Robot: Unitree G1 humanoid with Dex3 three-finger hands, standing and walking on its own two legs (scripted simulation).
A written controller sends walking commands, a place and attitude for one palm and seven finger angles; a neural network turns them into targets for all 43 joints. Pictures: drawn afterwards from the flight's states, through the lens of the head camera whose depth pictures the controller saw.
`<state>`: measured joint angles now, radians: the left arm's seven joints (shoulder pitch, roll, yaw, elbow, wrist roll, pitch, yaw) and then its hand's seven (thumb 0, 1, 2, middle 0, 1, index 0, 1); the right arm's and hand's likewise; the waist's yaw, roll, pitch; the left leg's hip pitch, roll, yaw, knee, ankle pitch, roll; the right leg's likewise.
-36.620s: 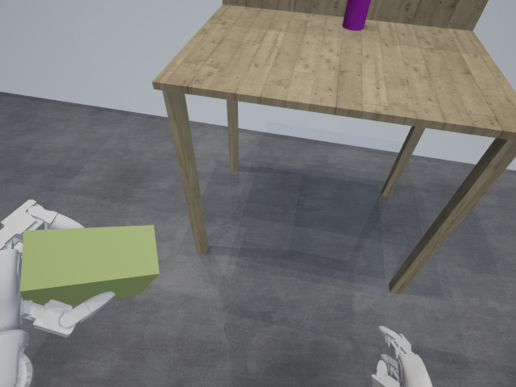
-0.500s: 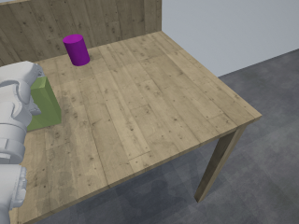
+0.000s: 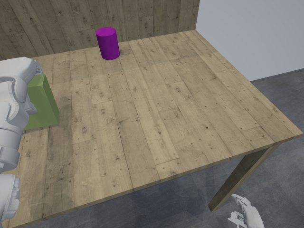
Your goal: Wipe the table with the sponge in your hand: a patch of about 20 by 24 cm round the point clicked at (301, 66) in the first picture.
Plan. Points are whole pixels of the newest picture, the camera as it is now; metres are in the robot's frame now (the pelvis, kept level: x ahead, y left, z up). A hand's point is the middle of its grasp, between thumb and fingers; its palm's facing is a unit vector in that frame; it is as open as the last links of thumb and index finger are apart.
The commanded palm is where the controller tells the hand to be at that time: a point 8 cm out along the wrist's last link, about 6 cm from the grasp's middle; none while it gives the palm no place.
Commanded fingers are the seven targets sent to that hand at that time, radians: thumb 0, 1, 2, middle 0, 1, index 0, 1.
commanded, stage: wipe back along the first lane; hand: left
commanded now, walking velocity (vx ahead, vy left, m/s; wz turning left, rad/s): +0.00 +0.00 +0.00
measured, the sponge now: (33, 109) +0.36 +0.37 +0.11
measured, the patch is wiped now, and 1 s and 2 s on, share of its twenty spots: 1.00 1.00 1.00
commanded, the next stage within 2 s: lift the sponge slowly off the table in 1.66 s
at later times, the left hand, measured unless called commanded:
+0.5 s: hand (29, 106) +0.33 +0.33 +0.17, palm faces +0.04 -0.03 -1.00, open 10.2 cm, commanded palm +0.30 +0.31 +0.22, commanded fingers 0.00 0.10 1.30 -1.20 -1.60 -1.20 -1.60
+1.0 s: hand (33, 117) +0.30 +0.30 +0.16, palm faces +0.04 -0.02 -1.00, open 10.2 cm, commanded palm +0.26 +0.28 +0.20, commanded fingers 0.00 0.10 1.30 -1.20 -1.60 -1.20 -1.60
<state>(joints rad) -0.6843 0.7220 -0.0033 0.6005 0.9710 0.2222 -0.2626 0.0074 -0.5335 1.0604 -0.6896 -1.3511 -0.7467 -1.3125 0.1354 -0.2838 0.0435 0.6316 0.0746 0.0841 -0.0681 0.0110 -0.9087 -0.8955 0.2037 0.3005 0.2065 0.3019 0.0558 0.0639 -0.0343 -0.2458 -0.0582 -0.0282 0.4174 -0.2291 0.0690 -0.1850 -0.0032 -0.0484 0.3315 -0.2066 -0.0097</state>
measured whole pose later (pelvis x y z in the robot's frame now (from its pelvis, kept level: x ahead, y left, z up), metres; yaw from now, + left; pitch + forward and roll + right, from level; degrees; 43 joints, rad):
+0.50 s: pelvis -0.02 +0.00 +0.00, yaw +0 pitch +1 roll -1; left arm -0.48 0.62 -0.01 0.32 0.93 0.32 -0.17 0.00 -0.52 1.06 -0.68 -1.36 -0.73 -1.33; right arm 0.12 -0.28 0.05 0.65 0.07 0.08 -0.04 0.01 -0.91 -0.90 0.20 0.30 0.21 0.30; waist 0.09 0.09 -0.03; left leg -0.21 -0.07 -0.02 0.40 -0.20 0.07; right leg -0.17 -0.01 -0.04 0.34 -0.19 -0.02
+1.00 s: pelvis -0.01 -0.03 +0.00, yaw -1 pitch +0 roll -1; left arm -0.28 0.64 0.05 0.16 0.90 0.34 -0.19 0.00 -0.51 1.06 -0.65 -1.39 -0.71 -1.35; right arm 0.14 -0.30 0.04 0.63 0.07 0.09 -0.04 0.02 -0.91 -0.90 0.20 0.30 0.20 0.30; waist 0.08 0.11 -0.04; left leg -0.20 -0.03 -0.02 0.44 -0.23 0.03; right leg -0.16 0.02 -0.04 0.39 -0.23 -0.03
